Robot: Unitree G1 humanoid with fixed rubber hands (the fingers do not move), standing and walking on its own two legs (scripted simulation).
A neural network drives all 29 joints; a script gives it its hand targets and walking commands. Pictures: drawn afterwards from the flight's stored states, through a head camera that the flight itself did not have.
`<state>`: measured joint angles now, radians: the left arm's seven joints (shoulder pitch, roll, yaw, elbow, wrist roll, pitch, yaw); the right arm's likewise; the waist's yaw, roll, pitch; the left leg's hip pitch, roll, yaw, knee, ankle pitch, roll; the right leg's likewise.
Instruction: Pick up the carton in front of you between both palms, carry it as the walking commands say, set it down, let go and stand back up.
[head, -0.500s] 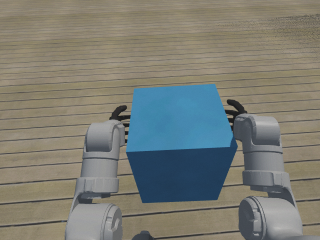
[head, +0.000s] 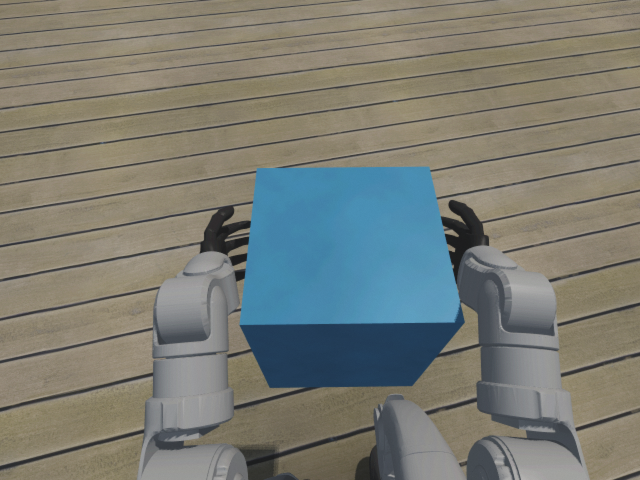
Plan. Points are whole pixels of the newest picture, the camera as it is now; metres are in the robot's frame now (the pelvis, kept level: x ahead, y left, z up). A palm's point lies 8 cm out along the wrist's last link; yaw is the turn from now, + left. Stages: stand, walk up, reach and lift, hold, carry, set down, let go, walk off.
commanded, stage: carry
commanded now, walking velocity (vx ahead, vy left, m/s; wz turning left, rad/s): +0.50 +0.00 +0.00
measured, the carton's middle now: (342, 287) +0.35 -0.02 -0.03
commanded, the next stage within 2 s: none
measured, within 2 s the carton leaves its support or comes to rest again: neither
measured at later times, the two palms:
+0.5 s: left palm (188, 62) +0.60 +0.16 +0.14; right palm (410, 47) +0.64 -0.13 +0.13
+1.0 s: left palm (179, 1) +0.85 +0.22 +0.08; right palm out of the picture +0.85 -0.08 +0.09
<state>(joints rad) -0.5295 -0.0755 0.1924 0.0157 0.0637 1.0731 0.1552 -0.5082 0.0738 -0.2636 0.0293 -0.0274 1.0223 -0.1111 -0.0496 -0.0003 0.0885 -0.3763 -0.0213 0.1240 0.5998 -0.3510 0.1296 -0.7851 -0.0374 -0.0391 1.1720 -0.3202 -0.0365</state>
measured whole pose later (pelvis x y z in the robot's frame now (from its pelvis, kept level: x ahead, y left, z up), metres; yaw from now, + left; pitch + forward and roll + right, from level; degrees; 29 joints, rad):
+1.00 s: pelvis +0.60 +0.07 +0.02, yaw +0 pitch +4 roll -1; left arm -0.10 -0.13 0.10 -0.28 0.12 1.17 0.07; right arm -0.12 0.13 -0.09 -0.26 -0.11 1.15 -0.09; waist -0.01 -0.01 -0.09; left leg -0.24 0.02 0.21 0.33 -0.17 0.07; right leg -0.54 -0.09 -0.07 1.03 -0.28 -0.01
